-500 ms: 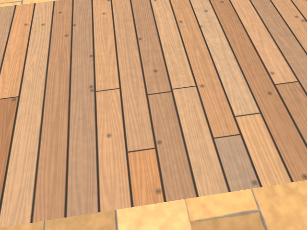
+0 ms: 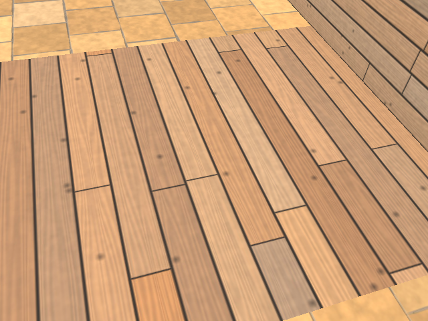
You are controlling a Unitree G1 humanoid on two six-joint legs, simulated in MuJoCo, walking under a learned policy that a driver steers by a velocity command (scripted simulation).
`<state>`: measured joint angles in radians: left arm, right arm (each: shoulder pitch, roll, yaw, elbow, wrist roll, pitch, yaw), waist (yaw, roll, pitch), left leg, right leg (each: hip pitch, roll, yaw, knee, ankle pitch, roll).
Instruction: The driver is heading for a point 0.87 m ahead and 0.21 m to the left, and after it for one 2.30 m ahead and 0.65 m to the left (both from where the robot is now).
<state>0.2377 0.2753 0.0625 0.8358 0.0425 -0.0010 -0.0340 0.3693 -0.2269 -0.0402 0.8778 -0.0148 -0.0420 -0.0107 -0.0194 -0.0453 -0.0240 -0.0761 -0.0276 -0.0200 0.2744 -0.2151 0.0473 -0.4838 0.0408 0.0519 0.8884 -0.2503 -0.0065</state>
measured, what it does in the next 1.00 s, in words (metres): walks ahead, turning left: right foot, then left foot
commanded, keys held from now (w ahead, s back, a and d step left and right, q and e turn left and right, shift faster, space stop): w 0.04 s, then w+q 0.96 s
